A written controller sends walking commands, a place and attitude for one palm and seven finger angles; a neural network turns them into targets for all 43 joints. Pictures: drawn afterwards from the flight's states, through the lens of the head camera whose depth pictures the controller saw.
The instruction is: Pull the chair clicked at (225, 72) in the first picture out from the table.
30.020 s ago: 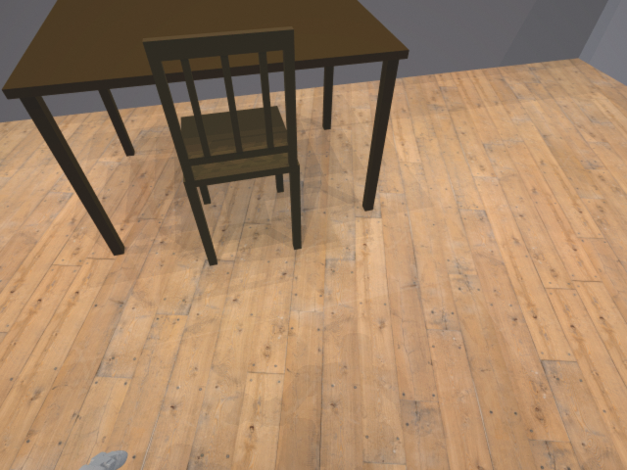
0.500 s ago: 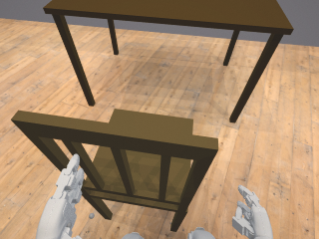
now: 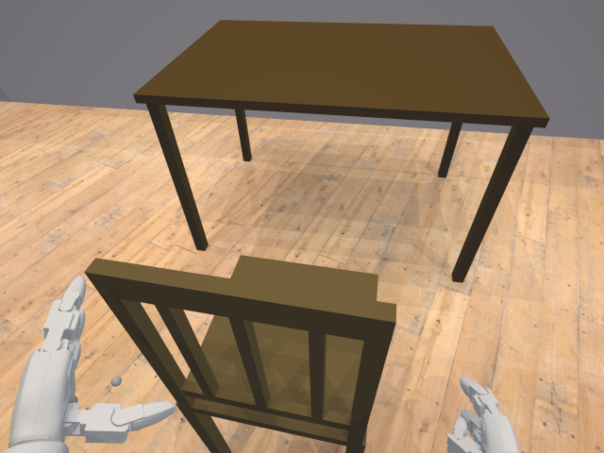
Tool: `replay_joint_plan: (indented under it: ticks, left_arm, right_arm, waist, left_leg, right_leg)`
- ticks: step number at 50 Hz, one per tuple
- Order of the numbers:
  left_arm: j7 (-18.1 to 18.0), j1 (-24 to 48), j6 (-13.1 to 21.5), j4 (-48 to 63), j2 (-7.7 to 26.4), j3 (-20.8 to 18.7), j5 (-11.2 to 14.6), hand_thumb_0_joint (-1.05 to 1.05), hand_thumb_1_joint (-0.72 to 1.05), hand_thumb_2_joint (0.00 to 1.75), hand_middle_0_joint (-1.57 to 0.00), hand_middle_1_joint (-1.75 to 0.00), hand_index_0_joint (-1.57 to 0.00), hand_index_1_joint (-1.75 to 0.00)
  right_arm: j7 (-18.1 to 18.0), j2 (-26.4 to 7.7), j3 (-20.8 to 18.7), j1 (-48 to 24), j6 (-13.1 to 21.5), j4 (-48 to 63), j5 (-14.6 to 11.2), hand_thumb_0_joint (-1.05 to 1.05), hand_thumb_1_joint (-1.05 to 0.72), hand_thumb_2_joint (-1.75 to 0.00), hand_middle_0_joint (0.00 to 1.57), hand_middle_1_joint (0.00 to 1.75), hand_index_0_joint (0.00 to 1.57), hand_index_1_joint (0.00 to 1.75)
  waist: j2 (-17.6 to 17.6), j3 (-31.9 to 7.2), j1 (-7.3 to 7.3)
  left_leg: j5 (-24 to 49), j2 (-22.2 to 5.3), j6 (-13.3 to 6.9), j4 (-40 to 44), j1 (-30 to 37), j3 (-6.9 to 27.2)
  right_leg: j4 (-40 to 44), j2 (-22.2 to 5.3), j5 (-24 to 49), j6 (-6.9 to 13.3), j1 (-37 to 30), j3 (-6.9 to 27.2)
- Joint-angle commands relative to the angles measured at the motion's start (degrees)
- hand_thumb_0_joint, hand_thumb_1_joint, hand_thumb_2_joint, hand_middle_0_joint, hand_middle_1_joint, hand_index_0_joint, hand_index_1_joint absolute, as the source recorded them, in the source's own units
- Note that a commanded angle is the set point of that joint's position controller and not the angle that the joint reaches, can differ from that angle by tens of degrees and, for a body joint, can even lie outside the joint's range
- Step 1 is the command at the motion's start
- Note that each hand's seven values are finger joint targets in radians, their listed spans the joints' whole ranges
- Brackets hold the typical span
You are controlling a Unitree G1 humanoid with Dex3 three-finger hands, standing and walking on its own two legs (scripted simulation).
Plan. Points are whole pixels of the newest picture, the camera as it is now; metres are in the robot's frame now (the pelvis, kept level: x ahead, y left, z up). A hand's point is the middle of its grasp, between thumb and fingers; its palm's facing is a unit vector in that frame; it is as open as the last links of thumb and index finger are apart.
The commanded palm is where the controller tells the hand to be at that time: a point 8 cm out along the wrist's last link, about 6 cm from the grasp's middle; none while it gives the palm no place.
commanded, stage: draw the hand back to the body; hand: left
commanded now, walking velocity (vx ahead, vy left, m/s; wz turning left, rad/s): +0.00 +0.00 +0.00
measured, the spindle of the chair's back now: (253, 364) +0.27 +0.11 -0.06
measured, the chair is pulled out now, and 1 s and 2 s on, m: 0.63 0.63 0.63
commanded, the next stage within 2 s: step back with the hand held close in 0.80 s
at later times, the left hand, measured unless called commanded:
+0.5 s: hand (51, 292) +0.21 +0.26 +0.20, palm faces +0.50 -0.75 -0.43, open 8.5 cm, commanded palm +0.16 +0.29 +0.20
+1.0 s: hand (49, 298) +0.21 +0.26 +0.19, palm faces +0.48 -0.78 -0.41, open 7.4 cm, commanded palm +0.15 +0.29 +0.20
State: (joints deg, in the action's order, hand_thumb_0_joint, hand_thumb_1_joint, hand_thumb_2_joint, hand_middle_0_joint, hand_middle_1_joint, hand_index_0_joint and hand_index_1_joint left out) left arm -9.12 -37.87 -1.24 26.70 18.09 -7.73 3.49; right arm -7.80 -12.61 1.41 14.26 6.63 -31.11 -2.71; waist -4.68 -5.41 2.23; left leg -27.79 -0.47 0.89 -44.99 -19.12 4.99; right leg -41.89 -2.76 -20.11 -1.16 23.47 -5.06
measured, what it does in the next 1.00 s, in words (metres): stands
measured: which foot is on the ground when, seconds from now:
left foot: down 0.00-1.00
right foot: down 0.00-1.00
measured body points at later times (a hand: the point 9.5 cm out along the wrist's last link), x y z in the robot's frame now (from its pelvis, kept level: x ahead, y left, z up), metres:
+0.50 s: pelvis +0.01 -0.01 +0.02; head +0.00 -0.04 +0.47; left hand +0.18 +0.30 +0.23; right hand +0.19 -0.24 -0.07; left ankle -0.04 +0.13 -0.71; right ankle +0.02 -0.14 -0.71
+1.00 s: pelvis +0.00 +0.00 +0.03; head -0.01 -0.03 +0.48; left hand +0.17 +0.30 +0.22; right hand +0.19 -0.23 -0.06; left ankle -0.04 +0.13 -0.71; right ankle +0.02 -0.14 -0.71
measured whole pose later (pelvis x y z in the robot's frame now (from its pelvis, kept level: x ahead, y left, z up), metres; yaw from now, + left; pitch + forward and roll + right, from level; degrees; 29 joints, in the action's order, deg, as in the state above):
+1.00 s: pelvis +0.00 +0.00 +0.03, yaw -2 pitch -3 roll -1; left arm -8.3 -25.5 4.3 22.1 19.3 -21.6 3.8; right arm -5.0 -12.9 0.7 9.2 6.6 -37.4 -1.6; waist -5.1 0.8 3.5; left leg -19.6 -1.1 0.7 -27.5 -5.0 2.1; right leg -26.2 -1.9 -12.3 -1.2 11.1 -2.8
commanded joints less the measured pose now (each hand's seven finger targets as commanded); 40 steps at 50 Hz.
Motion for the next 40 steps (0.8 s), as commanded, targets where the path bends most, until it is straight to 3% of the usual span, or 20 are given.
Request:
replay_joint_plan:
  ticks: [1, 3, 4, 13, 17, 21, 25, 28, 32, 34, 39, 40]
  left_arm:
    - [-1.64, 5.65, 4.08, 11.52, 8.99, -7.79, -0.9, 0.0, 0.17, 0.55, -0.1, -0.15, -0.1, -0.15]
    - [-1.63, 6.84, 4.58, 11.24, 9.53, -9.17, -0.75, 0.0, 0.25, 0.58, -0.11, -0.16, -0.11, -0.16]
    - [-1.88, 8.05, 4.83, 11.7, 11.53, -11.12, -0.9, 0.0, 0.28, 0.6, -0.12, -0.17, -0.12, -0.17]
    - [-1.42, 11.09, 6.45, 9.99, 11.4, -15.31, -0.32, 0.0, 0.61, 0.76, -0.16, -0.24, -0.16, -0.24]
    - [-1.55, 13.35, 7.04, 8.68, 13.53, -18.77, -0.14, 0.0, 0.75, 0.83, -0.18, -0.27, -0.18, -0.27]
    - [-1.55, 16.91, 8.0, 9.78, 15.33, -21.4, 0.05, 0.0, 0.9, 0.9, -0.2, -0.3, -0.2, -0.3]
    - [-0.61, 13.32, 7.44, 5.37, 10.75, -17.87, 0.19, 0.0, 0.9, 0.9, -0.2, -0.3, -0.2, -0.3]
    - [-0.56, 13.55, 7.81, 6.87, 12.25, -18.77, 0.15, 0.0, 0.9, 0.9, -0.2, -0.3, -0.2, -0.3]
    - [-0.76, 13.92, 8.19, 9.6, 13.99, -20.13, 0.04, 0.0, 0.9, 0.9, -0.2, -0.3, -0.2, -0.3]
    - [-0.87, 15.86, 8.39, 12.6, 15.76, -21.29, -0.1, 0.0, 0.9, 0.9, -0.2, -0.3, -0.2, -0.3]
    - [-0.93, 15.89, 7.58, 10.65, 14.17, -20.38, -0.22, 0.0, 0.9, 0.9, -0.2, -0.3, -0.2, -0.3]
    - [-0.86, 15.23, 7.46, 8.89, 12.76, -19.42, -0.23, 0.0, 0.9, 0.9, -0.2, -0.3, -0.2, -0.3]
  right_arm:
    - [-0.05, -5.46, -1.84, -8.25, 4.1, 7.87, 0.4, 0.0, -0.9, -0.9, 0.2, 0.3, 0.2, 0.3]
    - [0.24, -5.4, -1.78, -8.97, 4.35, 7.23, 0.49, 0.0, -0.9, -0.9, 0.2, 0.3, 0.2, 0.3]
    - [0.11, -5.64, -1.99, -8.84, 4.57, 6.7, 0.56, 0.0, -0.9, -0.9, 0.2, 0.3, 0.2, 0.3]
    - [1.25, -5.62, -2.33, -10.4, 5.32, 3.77, 1.0, 0.0, -0.9, -0.9, 0.2, 0.3, 0.2, 0.3]
    - [1.3, -5.87, -2.75, -10.64, 5.14, 2.73, 1.13, 0.0, -0.9, -0.9, 0.2, 0.3, 0.2, 0.3]
    - [1.59, -6.07, -2.82, -10.9, 5.47, 1.9, 1.16, 0.0, -0.9, -0.9, 0.2, 0.3, 0.2, 0.3]
    - [2.05, -6.19, -3.24, -11.38, 4.72, 1.42, 0.99, 0.0, -0.9, -0.9, 0.2, 0.3, 0.2, 0.3]
    - [2.23, -6.55, -3.54, -11.75, 4.33, 1.66, 1.01, 0.0, -0.9, -0.9, 0.2, 0.3, 0.2, 0.3]
    - [2.07, -6.26, -3.46, -11.79, 4.53, 1.78, 1.07, 0.0, -0.9, -0.9, 0.2, 0.3, 0.2, 0.3]
    - [1.97, -6.55, -3.4, -11.87, 5.01, 1.78, 1.09, 0.0, -0.9, -0.9, 0.2, 0.3, 0.2, 0.3]
    - [2.0, -6.25, -3.09, -11.75, 5.35, 1.22, 1.02, 0.0, -0.9, -0.9, 0.2, 0.3, 0.2, 0.3]
    - [1.96, -5.99, -2.99, -11.55, 5.27, 1.12, 1.04, 0.0, -0.9, -0.9, 0.2, 0.3, 0.2, 0.3]
  waist:
    - [-0.07, 2.23, 0.21]
    - [0.3, 2.49, 0.43]
    - [0.08, 1.84, 0.76]
    - [0.7, 2.16, 1.05]
    - [2.99, 1.82, 1.27]
    - [0.11, 0.87, 1.47]
    - [2.02, 2.57, 1.31]
    - [3.16, 1.48, 1.64]
    - [1.87, -0.5, 1.84]
    - [-0.86, -1.97, 1.79]
    - [-2.07, 0.91, 1.38]
    - [-0.79, 2.73, 1.33]
  left_leg:
    - [15.72, -1.66, -0.87, 13.24, -2.31, -1.46]
    - [15.73, -1.74, -0.89, 14.58, -0.81, -1.59]
    - [16.81, -1.74, -0.92, 15.0, -0.22, -1.7]
    - [22.28, -2.22, -1.17, 18.72, 5.4, -2.8]
    - [23.8, -2.29, -1.53, 19.59, 6.69, -3.24]
    - [25.61, -2.28, -1.48, 20.47, 8.39, -3.5]
    - [26.26, -2.61, -1.57, 21.12, 8.56, -3.86]
    - [26.16, -2.67, -1.74, 21.53, 8.46, -3.74]
    - [27.15, -2.49, -1.73, 21.43, 9.56, -3.8]
    - [27.88, -2.4, -1.38, 21.54, 9.93, -3.48]
    - [27.42, -2.49, -1.05, 22.03, 9.53, -3.58]
    - [27.54, -2.64, -1.13, 22.11, 9.11, -3.67]
  right_leg:
    - [9.76, -1.21, 8.81, 3.17, -10.05, 0.44]
    - [11.14, -1.13, 8.6, 3.06, -11.05, 0.7]
    - [11.84, -1.18, 9.72, 3.19, -12.42, 0.81]
    - [14.99, -1.22, 15.96, 2.71, -16.13, 1.49]
    - [16.24, -1.3, 18.16, 2.57, -17.78, 1.84]
    - [16.84, -1.54, 19.69, 2.72, -19.09, 2.06]
    - [17.28, -1.47, 19.73, 2.45, -18.55, 1.66]
    - [17.22, -1.47, 19.61, 2.43, -19.46, 1.48]
    - [17.47, -1.47, 20.66, 2.56, -20.41, 1.89]
    - [17.22, -1.59, 20.96, 2.84, -21.47, 2.18]
    - [17.93, -1.33, 19.62, 2.92, -19.93, 2.03]
    - [17.98, -1.24, 19.93, 2.91, -19.15, 1.8]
